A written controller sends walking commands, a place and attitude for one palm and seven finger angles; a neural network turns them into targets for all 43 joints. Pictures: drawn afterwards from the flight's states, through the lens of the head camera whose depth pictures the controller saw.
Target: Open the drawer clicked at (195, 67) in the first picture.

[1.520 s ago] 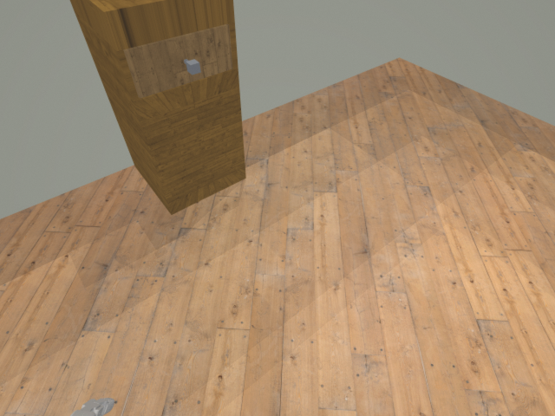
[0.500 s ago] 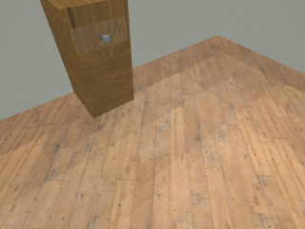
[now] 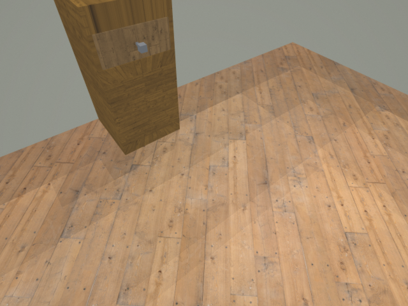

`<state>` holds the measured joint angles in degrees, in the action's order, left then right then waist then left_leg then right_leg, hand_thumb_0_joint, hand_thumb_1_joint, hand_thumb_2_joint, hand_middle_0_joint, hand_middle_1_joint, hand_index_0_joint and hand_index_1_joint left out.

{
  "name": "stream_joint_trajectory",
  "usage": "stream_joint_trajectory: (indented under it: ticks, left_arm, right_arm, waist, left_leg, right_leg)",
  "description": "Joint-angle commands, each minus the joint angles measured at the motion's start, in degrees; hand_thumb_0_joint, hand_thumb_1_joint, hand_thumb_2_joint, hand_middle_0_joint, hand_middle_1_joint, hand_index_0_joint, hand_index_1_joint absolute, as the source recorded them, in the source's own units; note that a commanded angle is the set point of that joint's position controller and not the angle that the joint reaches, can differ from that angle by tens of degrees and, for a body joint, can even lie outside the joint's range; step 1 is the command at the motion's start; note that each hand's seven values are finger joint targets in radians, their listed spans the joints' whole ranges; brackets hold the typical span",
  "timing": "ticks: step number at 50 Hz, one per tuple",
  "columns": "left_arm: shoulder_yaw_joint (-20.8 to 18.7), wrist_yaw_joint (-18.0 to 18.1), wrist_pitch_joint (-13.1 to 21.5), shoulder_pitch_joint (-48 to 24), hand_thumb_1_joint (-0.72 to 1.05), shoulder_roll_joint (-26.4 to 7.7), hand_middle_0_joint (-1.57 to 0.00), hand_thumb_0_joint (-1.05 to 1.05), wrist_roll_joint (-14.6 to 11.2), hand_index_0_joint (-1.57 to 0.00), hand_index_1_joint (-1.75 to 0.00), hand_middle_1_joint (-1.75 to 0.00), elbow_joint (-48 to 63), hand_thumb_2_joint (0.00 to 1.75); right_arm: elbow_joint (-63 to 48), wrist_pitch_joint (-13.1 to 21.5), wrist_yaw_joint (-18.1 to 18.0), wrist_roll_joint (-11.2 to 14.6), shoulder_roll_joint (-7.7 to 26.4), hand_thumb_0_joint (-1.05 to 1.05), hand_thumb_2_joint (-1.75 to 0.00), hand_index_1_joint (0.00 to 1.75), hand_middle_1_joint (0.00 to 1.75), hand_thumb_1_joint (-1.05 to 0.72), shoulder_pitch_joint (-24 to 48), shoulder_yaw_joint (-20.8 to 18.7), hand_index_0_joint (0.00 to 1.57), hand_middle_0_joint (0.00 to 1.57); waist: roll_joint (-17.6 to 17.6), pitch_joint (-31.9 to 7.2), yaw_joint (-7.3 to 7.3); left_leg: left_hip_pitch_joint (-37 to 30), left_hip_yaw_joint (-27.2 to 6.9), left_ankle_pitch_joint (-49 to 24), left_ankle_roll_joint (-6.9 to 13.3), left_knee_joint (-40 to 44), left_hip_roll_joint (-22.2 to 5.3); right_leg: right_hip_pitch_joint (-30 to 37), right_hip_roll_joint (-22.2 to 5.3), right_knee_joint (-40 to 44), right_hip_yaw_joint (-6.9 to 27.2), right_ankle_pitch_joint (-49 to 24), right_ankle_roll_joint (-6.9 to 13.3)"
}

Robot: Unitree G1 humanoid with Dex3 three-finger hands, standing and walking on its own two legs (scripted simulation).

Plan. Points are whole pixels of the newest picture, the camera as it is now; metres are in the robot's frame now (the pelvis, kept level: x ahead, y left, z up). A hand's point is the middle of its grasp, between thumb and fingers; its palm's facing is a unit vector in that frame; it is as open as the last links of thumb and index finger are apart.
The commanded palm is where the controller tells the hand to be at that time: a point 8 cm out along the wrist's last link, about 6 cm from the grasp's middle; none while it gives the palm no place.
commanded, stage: walk to a spot facing it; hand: left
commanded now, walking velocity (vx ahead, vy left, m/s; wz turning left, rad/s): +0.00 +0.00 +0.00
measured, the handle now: (140, 46) +1.23 +0.39 -0.08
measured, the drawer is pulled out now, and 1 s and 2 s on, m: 0.00 0.00 0.00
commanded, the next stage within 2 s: turn to face it in 1.96 s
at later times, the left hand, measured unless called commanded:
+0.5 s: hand out of the picture +0.12 +0.14 -0.18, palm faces -0.10 -0.97 -0.22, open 7.4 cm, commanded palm none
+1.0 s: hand (157, 224) +0.37 +0.16 -0.20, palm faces -0.30 -0.94 -0.17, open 7.4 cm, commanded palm none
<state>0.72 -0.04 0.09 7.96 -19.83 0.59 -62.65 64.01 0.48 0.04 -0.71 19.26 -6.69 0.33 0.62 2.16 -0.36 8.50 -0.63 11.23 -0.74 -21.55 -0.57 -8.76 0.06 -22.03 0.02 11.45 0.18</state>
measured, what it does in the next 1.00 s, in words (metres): walks ahead, turning right: left foot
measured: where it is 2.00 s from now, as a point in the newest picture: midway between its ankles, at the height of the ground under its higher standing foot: (249, 219)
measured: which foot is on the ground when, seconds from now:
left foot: down 0.00-0.38, up 0.40-0.84, down 0.86-1.00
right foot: down 0.00-0.86, up 0.88-1.00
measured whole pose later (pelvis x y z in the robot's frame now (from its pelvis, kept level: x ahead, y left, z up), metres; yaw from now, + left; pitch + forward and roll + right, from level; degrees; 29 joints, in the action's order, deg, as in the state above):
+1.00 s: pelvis +0.32 -0.02 -0.02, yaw -23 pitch -1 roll -1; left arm -4.1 -0.2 0.9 19.4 -12.3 1.4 -61.7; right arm 56.4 4.7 -0.4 -1.8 7.3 -10.1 -1.5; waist 3.4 3.1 -1.5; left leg 16.7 11.5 16.0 2.4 -34.0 -4.3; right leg -23.1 -1.5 -72.1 -0.6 20.9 1.8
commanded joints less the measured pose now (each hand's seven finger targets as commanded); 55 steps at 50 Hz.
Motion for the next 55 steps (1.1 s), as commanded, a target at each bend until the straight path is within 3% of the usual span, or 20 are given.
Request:
stream_joint_trajectory:
  ticks: [1, 4, 10, 12, 14, 17, 18, 19, 20, 24, 29, 38, 41, 42, 43, 44, 45, 48, 51, 55]
  left_arm:
    - [-2.51, 0.59, 1.35, -2.55, 0.9, -11.59, -0.2, 0.0, 0.09, -0.2, -0.3, -0.3, 3.59, 0.9]
    - [-1.46, 0.5, -0.38, 2.39, 0.9, -4.64, -0.2, 0.0, 0.22, -0.2, -0.3, -0.3, 2.36, 0.9]
    - [-3.3, -1.4, -0.84, 4.07, 0.9, -3.63, -0.2, 0.0, 0.78, -0.2, -0.3, -0.3, 6.9, 0.9]
    - [-3.6, -1.87, -0.25, 2.07, 0.9, -1.1, -0.2, 0.0, 0.64, -0.2, -0.3, -0.3, 9.02, 0.9]
    - [-3.98, -2.26, 0.38, 0.13, 0.9, -0.54, -0.2, 0.0, 0.59, -0.2, -0.3, -0.3, 10.77, 0.9]
    - [-4.59, -2.66, 0.99, 9.65, 0.9, 2.07, -0.2, 0.0, 0.68, -0.2, -0.3, -0.3, 8.13, 0.9]
    - [-5.11, -2.4, 1.36, 17.62, 0.9, 0.59, -0.2, 0.0, 0.91, -0.2, -0.3, -0.3, 5.47, 0.9]
    - [-6.68, -1.16, 2.28, 25.2, 0.9, -6.94, -0.2, 0.0, 1.39, -0.2, -0.3, -0.3, 3.29, 0.9]
    - [-6.63, -0.11, 2.46, 28.9, 0.9, -7.86, -0.2, 0.0, 0.28, -0.2, -0.3, -0.3, 2.66, 0.9]
    - [-5.27, 0.64, 3.32, 18.14, 0.9, -1.6, -0.2, 0.0, 0.52, -0.2, -0.3, -0.3, 5.36, 0.9]
    - [-4.74, 0.75, 4.48, 18.38, 0.9, 0.43, -0.2, 0.0, 0.82, -0.2, -0.3, -0.3, 4.31, 0.9]
    - [-4.8, 1.6, 4.22, 20.28, 0.9, 1.64, -0.2, 0.0, 1.05, -0.2, -0.3, -0.3, 2.44, 0.9]
    - [-5.46, 1.5, 4.22, 17.5, 0.9, 0.49, -0.2, 0.0, 0.6, -0.2, -0.3, -0.3, 3.01, 0.9]
    - [-5.44, 1.23, 4.25, 18.06, 0.9, 2.05, -0.2, 0.0, 0.16, -0.2, -0.3, -0.3, 3.23, 0.9]
    - [-5.22, 0.4, 4.0, 22.07, 0.9, 5.6, -0.2, 0.0, -0.6, -0.2, -0.3, -0.3, 3.79, 0.9]
    - [-4.7, 0.42, 4.27, 18.94, 0.9, 5.32, -0.2, 0.0, -0.23, -0.2, -0.3, -0.3, 5.41, 0.9]
    - [-5.1, 0.56, 3.95, 15.96, 0.9, 4.5, -0.2, 0.0, 0.16, -0.2, -0.3, -0.3, 5.49, 0.9]
    - [-5.5, -0.94, 2.29, 11.02, 0.9, 6.52, -0.2, 0.0, 1.31, -0.2, -0.3, -0.3, 5.7, 0.9]
    - [-5.4, -1.42, 0.22, 13.98, 0.9, 8.66, -0.2, 0.0, 1.53, -0.2, -0.3, -0.3, 5.04, 0.9]
    - [-5.71, -1.92, -0.76, 8.95, 0.9, 8.24, -0.2, 0.0, 1.7, -0.2, -0.3, -0.3, 7.03, 0.9]
  right_arm:
    - [-3.61, 1.28, -0.64, 0.23, 11.91, 0.0, -0.9, 0.3, 0.3, -0.9, 3.07, -2.31, 0.2, 0.2]
    - [-2.37, 0.11, -0.51, -0.42, 4.83, 0.0, -0.9, 0.3, 0.3, -0.9, -2.2, -0.99, 0.2, 0.2]
    - [-4.84, 0.13, -0.73, -0.72, 8.74, 0.0, -0.9, 0.3, 0.3, -0.9, -6.55, -3.76, 0.2, 0.2]
    - [-5.25, 1.19, -0.96, -0.46, 9.73, 0.0, -0.9, 0.3, 0.3, -0.9, -8.6, -4.84, 0.2, 0.2]
    - [-5.4, 1.92, -1.05, -0.53, 8.35, 0.0, -0.9, 0.3, 0.3, -0.9, -10.1, -4.95, 0.2, 0.2]
    - [-6.28, 1.99, -1.09, -0.85, 6.14, 0.0, -0.9, 0.3, 0.3, -0.9, -5.68, -4.64, 0.2, 0.2]
    - [-6.92, 1.97, -0.85, -0.65, 4.64, 0.0, -0.9, 0.3, 0.3, -0.9, -4.53, -4.36, 0.2, 0.2]
    - [-9.42, 2.05, -0.35, 0.18, -0.15, 0.0, -0.9, 0.3, 0.3, -0.9, -3.17, -3.29, 0.2, 0.2]
    - [-12.65, 2.73, -0.04, -0.25, -0.23, 0.0, -0.9, 0.3, 0.3, -0.9, 2.37, -2.96, 0.2, 0.2]
    - [-9.9, 2.75, 0.38, -0.63, -0.99, 0.0, -0.9, 0.3, 0.3, -0.9, 0.49, -3.9, 0.2, 0.2]
    - [-9.65, 1.43, 1.01, -0.57, -4.15, 0.0, -0.9, 0.3, 0.3, -0.9, -1.69, -4.14, 0.2, 0.2]
    - [-14.15, 2.68, 1.75, -0.23, -5.97, 0.0, -0.9, 0.3, 0.3, -0.9, 6.69, -3.59, 0.2, 0.2]
    - [-9.58, 3.54, 0.42, -0.64, -3.16, 0.0, -0.9, 0.3, 0.3, -0.9, -7.51, -4.51, 0.2, 0.2]
    - [-7.09, 3.76, -0.37, -1.03, 1.0, 0.0, -0.9, 0.3, 0.3, -0.9, -16.69, -5.53, 0.2, 0.2]
    - [-5.64, 4.04, -0.75, -1.79, 7.67, 0.0, -0.9, 0.3, 0.3, -0.9, -23.15, -7.12, 0.2, 0.2]
    - [-5.88, 3.26, -0.88, -0.85, 8.28, 0.0, -0.9, 0.3, 0.3, -0.9, -23.98, -6.73, 0.2, 0.2]
    - [-6.68, 3.29, -0.88, -0.88, 4.74, 0.0, -0.9, 0.3, 0.3, -0.9, -18.23, -6.16, 0.2, 0.2]
    - [-7.62, 4.41, -1.06, -0.92, -3.84, 0.0, -0.9, 0.3, 0.3, -0.9, -10.73, -3.8, 0.2, 0.2]
    - [-6.69, 5.25, -1.31, -0.64, -5.09, 0.0, -0.9, 0.3, 0.3, -0.9, -10.28, -3.61, 0.2, 0.2]
    - [-5.43, 5.61, -1.48, -0.45, -4.8, 0.0, -0.9, 0.3, 0.3, -0.9, -13.62, -3.85, 0.2, 0.2]
  waist:
    - [-1.06, -3.21, 0.17]
    - [-0.27, -4.3, 0.23]
    - [-6.64, 4.69, 1.48]
    - [-11.5, 4.27, 2.5]
    - [-9.95, 3.66, 2.9]
    - [-7.58, 0.95, -2.41]
    - [-0.67, -1.9, -5.9]
    - [21.05, -3.34, -8.48]
    - [18.98, -1.91, -9.52]
    - [1.27, 2.81, -3.02]
    - [2.47, 2.57, -0.28]
    - [7.08, 4.06, -2.43]
    - [4.34, -2.61, 3.95]
    - [-1.04, -9.3, 7.26]
    - [-18.39, -17.12, 7.37]
    - [-17.42, -15.99, 7.23]
    - [-11.39, -9.19, 5.45]
    - [-6.69, 3.96, 1.43]
    - [-8.25, 2.22, -1.64]
    - [-6.23, 3.65, -1.16]
  left_leg:
    - [-0.63, -5.24, -4.89, 2.26, 3.89, -6.13]
    - [-1.38, -2.69, 5.91, 1.26, 1.43, -5.96]
    - [0.35, -10.2, 28.58, 6.02, 6.57, -13.08]
    - [-4.67, -14.75, 21.33, 10.5, 10.23, -20.31]
    - [-6.94, -12.0, 10.1, 11.45, 7.8, -21.67]
    - [2.66, 0.83, 2.3, 6.1, -4.14, -16.21]
    - [9.87, 5.73, 5.08, 3.39, -16.57, -11.72]
    - [27.78, 11.74, 18.57, -0.42, -36.18, -4.25]
    - [34.36, 6.1, 22.87, -0.34, -44.47, -2.32]
    - [31.51, 1.12, 9.16, -0.6, -46.56, -7.91]
    - [30.19, 3.39, 1.63, -2.55, -40.43, -7.18]
    - [22.45, 6.14, -0.43, -0.68, -19.06, -4.69]
    - [0.87, 7.85, -2.8, 1.17, -9.38, -1.07]
    - [-14.17, 2.59, -4.51, 2.56, -8.2, -6.67]
    - [-26.72, -20.1, -5.75, 8.43, -4.06, -24.46]
    - [-23.03, -28.56, -2.82, 11.42, 3.35, -29.04]
    - [-14.29, -25.17, 6.24, 11.49, 7.28, -28.63]
    - [4.43, -10.51, 4.49, 7.63, 10.26, -21.98]
    - [7.11, 1.68, -0.15, 6.32, 10.81, -17.98]
    - [2.61, 5.51, -2.55, 6.67, 12.99, -17.48]
  right_leg:
    - [-0.35, -6.85, 4.37, 6.06, -3.25, 1.4]
    - [-2.45, -5.49, 3.08, 7.2, 8.13, 1.08]
    - [-17.7, 1.0, -10.12, 4.37, 18.85, 1.89]
    - [-23.53, 0.25, -22.7, -0.89, 16.06, 0.56]
    - [-25.11, -2.67, -23.86, -0.11, 18.44, 0.36]
    - [-6.66, -1.78, -11.84, -4.6, 10.74, 0.63]
    - [5.14, -0.59, -5.42, -4.01, 5.34, 1.28]
    - [15.34, -15.5, 4.66, 21.46, 10.77, 6.3]
    - [14.8, -21.55, 10.43, 36.68, 3.98, 10.63]
    - [3.95, -17.91, 9.37, 25.21, 2.64, 12.81]
    - [2.1, -13.05, 9.91, 14.65, -8.61, 10.73]
    - [4.58, -11.39, 6.55, 11.35, -20.69, 8.58]
    - [0.53, -8.11, -8.96, 8.09, -31.28, 6.58]
    - [-6.3, -5.35, -21.55, 6.45, -23.09, 4.87]
    - [-19.97, 2.93, -42.1, -0.89, 10.04, 2.01]
    - [-24.05, 2.41, -52.58, 2.86, 20.94, 2.52]
    - [-26.08, -1.03, -56.43, 3.63, 17.46, 2.63]
    - [-25.05, -6.09, -54.33, 2.31, 7.0, 1.45]
    - [-22.96, -6.61, -50.08, 0.78, 2.09, 0.45]
    - [-30.12, -7.61, -46.58, 0.11, -4.35, -0.91]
